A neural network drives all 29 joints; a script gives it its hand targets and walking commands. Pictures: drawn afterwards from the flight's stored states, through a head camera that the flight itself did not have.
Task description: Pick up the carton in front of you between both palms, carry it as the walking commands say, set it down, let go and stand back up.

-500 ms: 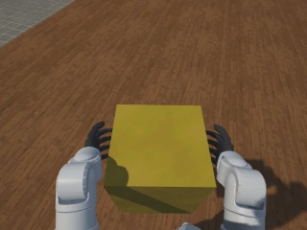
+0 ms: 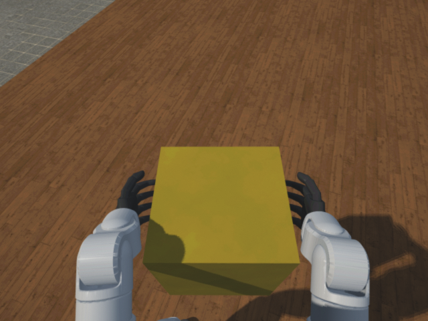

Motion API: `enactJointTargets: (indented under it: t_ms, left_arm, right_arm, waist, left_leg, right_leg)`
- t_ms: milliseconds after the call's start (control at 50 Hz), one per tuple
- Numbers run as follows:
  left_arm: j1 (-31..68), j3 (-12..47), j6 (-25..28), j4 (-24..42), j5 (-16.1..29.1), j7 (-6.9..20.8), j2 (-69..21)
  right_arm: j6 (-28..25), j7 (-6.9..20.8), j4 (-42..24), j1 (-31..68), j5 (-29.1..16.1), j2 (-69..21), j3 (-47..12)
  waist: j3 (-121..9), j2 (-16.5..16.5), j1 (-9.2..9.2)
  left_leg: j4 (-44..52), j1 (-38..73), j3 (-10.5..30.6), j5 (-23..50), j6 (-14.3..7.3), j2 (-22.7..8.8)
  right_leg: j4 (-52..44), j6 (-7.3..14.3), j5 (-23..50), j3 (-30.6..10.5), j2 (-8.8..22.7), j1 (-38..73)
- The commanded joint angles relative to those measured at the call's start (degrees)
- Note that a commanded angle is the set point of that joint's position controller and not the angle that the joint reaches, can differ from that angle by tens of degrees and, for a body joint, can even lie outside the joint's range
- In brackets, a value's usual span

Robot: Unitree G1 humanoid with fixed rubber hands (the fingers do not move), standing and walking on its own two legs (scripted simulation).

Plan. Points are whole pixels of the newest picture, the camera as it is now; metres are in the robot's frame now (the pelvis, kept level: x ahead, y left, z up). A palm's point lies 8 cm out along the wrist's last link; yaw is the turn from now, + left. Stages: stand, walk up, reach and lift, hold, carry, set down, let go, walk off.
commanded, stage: carry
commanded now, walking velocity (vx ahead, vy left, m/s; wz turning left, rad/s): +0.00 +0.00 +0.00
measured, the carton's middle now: (219, 227) +0.29 +0.00 -0.01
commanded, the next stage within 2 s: none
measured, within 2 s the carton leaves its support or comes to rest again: neither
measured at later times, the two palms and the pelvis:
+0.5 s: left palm (140, 172) +0.37 +0.16 +0.05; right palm (295, 178) +0.36 -0.14 +0.05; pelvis +0.10 +0.02 -0.01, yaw -2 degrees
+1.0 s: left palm (145, 190) +0.35 +0.15 +0.02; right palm (296, 196) +0.34 -0.15 +0.02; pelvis +0.06 +0.01 -0.01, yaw -3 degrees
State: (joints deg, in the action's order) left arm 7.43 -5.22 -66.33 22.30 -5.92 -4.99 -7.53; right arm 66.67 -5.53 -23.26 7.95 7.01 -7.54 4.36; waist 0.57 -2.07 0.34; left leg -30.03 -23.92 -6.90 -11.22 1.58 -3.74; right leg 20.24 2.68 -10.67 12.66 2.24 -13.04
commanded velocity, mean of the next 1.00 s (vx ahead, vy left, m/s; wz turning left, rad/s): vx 0.00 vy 0.00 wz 0.00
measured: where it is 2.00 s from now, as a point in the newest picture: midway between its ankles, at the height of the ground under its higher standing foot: outside the picture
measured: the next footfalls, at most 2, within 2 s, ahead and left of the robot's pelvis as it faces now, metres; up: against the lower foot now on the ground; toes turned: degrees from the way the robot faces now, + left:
left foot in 0.04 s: +0.14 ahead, +0.13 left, +0.00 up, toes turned -19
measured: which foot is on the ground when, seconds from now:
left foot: up 0.00-0.02, down 0.04-1.00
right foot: down 0.00-1.00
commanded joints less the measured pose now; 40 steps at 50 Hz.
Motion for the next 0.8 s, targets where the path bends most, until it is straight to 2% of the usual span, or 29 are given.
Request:
enactJointTargets:
  t_ms: [0,20,40,60,80,100,180,260,360,440,580,700,780]
  left_arm:
    - [22.73,40.29,-0.66,5.59,23.33,15.68,-51.75]
    - [22.61,39.89,-1.20,4.72,22.67,15.49,-50.68]
    - [22.32,39.45,-1.79,3.74,21.95,15.28,-49.35]
    - [23.43,39.67,-2.81,3.66,21.96,15.08,-48.70]
    - [24.72,39.70,-3.78,3.47,22.12,15.05,-48.01]
    - [25.74,39.87,-4.37,2.16,22.01,15.11,-48.05]
    - [26.29,39.97,-4.84,-3.20,21.96,15.48,-49.92]
    - [27.39,40.62,-2.71,-4.20,22.17,16.10,-54.10]
    - [28.02,41.75,1.05,-2.87,21.88,16.23,-55.61]
    - [24.37,41.04,3.71,-4.44,19.94,15.96,-53.98]
    - [22.06,38.49,9.13,-8.28,16.29,15.78,-50.37]
    - [23.26,34.83,15.41,-12.93,12.43,15.48,-47.10]
    - [25.01,30.45,20.08,-18.80,9.28,15.34,-46.13]
  right_arm:
    - [0.67,14.16,-4.84,22.48,-23.42,-53.17,-41.67]
    - [1.52,14.44,-4.30,22.51,-23.43,-51.86,-41.23]
    - [2.42,14.77,-3.44,22.59,-23.41,-50.18,-40.36]
    - [2.82,15.19,-1.00,22.89,-22.78,-49.60,-39.51]
    - [3.08,15.47,1.91,21.66,-22.54,-49.74,-38.53]
    - [3.39,15.65,3.31,21.34,-22.59,-49.98,-37.92]
    - [3.70,15.88,8.54,20.96,-21.92,-51.45,-36.56]
    - [1.73,16.28,8.16,23.34,-22.10,-55.70,-37.83]
    - [-1.84,16.39,5.72,25.47,-22.26,-56.84,-40.28]
    - [-4.33,16.27,6.89,22.68,-20.69,-54.92,-40.38]
    - [-9.75,16.36,11.04,20.08,-17.15,-51.23,-37.78]
    - [-15.82,16.06,15.75,21.15,-13.05,-48.17,-33.48]
    - [-20.37,16.04,21.52,22.43,-9.72,-46.93,-28.77]
  waist:
    - [-23.00,9.17,-0.01]
    - [-22.52,7.56,-0.10]
    - [-22.83,3.06,0.30]
    - [-23.02,-0.96,0.51]
    - [-21.96,-3.83,0.17]
    - [-20.07,-3.64,-0.08]
    - [-19.84,-1.96,-0.23]
    - [-22.25,-0.29,-0.26]
    - [-23.93,1.88,-0.25]
    - [-24.24,2.74,-0.25]
    - [-21.59,3.04,-0.30]
    - [-18.70,2.15,-0.29]
    - [-17.60,2.04,-0.25]
  left_leg:
    - [10.77,13.86,-2.28,16.83,0.39,-0.78]
    - [10.76,17.81,-0.77,20.44,0.45,-3.47]
    - [6.80,21.81,3.28,34.27,-0.28,-8.63]
    - [3.82,22.60,4.36,38.90,-2.60,-10.96]
    - [4.16,19.78,5.43,33.46,-3.44,-10.85]
    - [4.94,17.21,4.95,32.33,-3.41,-9.98]
    - [1.21,17.47,3.02,40.28,-3.26,-7.86]
    - [-0.86,19.52,2.42,44.68,-3.70,-7.50]
    - [-2.07,18.63,1.95,40.27,-3.69,-6.48]
    - [-2.61,17.63,1.66,36.57,-3.49,-5.96]
    - [-2.45,14.91,1.42,27.67,-3.08,-5.73]
    - [-0.10,14.18,1.80,22.83,-2.93,-6.01]
    - [1.41,13.86,2.13,18.40,-2.78,-6.19]
  right_leg:
    - [3.22,0.15,25.88,-2.08,9.74,10.17]
    - [4.63,-1.16,19.05,-2.80,9.17,6.96]
    - [7.26,-2.45,10.48,-2.78,7.53,2.97]
    - [5.60,-3.81,6.35,-4.69,6.53,2.28]
    - [5.00,-4.24,3.53,-5.31,6.47,3.71]
    - [5.90,-4.51,5.33,-5.56,7.20,4.43]
    - [7.83,-5.02,16.75,-5.45,7.30,4.53]
    - [8.51,-5.38,19.05,-5.11,6.54,4.73]
    - [9.17,-4.88,24.10,-5.50,6.69,7.31]
    - [9.80,-4.48,27.19,-5.79,7.19,8.30]
    - [8.76,-4.09,24.44,-5.94,7.87,7.55]
    - [6.90,-3.48,15.15,-6.10,7.58,4.83]
    - [5.46,-3.11,9.33,-6.49,7.52,3.51]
